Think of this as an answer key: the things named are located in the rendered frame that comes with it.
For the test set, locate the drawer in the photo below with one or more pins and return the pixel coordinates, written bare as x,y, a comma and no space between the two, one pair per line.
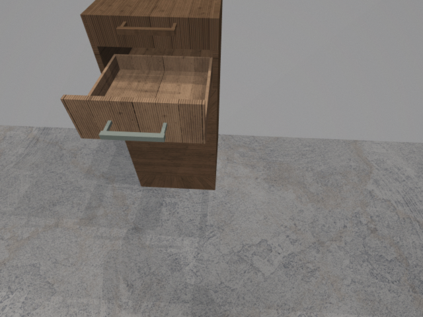
141,92

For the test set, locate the cabinet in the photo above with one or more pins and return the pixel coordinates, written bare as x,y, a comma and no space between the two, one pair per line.
198,34

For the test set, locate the handle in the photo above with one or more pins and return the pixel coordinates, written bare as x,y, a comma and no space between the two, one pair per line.
132,136
146,31

